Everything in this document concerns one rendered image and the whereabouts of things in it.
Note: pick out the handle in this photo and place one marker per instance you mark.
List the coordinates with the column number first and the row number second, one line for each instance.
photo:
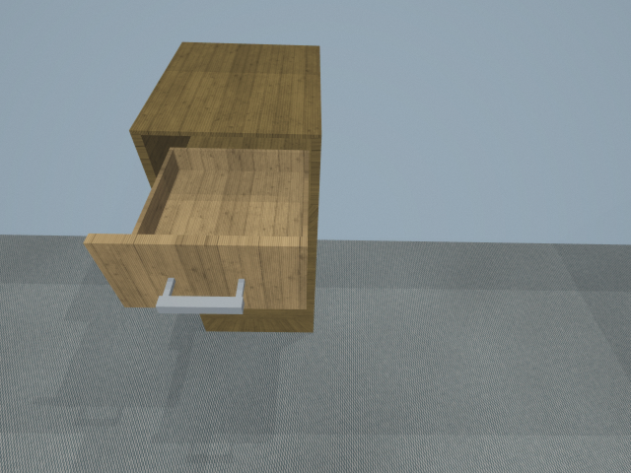
column 204, row 305

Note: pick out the cabinet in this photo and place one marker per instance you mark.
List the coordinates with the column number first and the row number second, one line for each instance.
column 240, row 96

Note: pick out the drawer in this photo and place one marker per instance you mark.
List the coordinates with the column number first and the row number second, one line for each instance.
column 214, row 216

